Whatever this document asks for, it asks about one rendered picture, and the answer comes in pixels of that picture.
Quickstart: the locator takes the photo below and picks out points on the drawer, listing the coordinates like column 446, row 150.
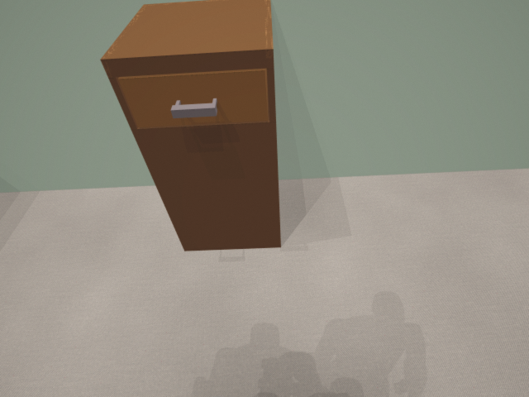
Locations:
column 241, row 95

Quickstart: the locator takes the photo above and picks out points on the cabinet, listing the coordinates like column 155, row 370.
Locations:
column 219, row 182

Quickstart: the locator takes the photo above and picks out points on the handle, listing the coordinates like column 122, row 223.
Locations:
column 194, row 110

